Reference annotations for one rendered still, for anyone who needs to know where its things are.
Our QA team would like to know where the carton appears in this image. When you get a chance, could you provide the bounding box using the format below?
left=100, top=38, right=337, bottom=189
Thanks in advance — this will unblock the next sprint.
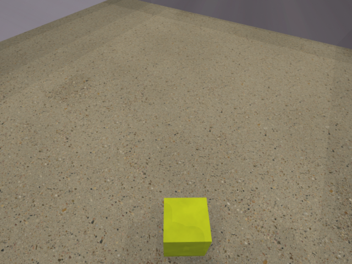
left=163, top=197, right=212, bottom=257

